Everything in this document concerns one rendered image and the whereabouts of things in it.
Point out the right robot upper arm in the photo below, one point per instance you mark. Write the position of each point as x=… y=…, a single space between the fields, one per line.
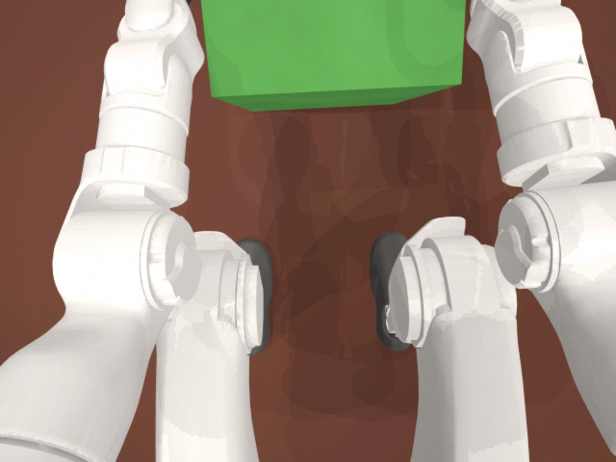
x=560 y=243

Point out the robot left forearm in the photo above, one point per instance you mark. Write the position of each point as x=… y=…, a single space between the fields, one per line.
x=144 y=117

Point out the robot right forearm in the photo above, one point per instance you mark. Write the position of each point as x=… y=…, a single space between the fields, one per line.
x=540 y=86

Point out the left robot upper arm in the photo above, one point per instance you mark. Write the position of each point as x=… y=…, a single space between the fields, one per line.
x=72 y=394

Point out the robot right foot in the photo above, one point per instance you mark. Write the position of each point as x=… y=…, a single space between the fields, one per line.
x=385 y=250

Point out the robot foot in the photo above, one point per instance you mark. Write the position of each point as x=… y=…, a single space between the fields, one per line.
x=259 y=256
x=385 y=250

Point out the carton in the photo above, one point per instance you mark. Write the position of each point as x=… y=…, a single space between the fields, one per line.
x=268 y=55

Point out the robot left foot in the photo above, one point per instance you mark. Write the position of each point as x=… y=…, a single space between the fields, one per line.
x=259 y=256

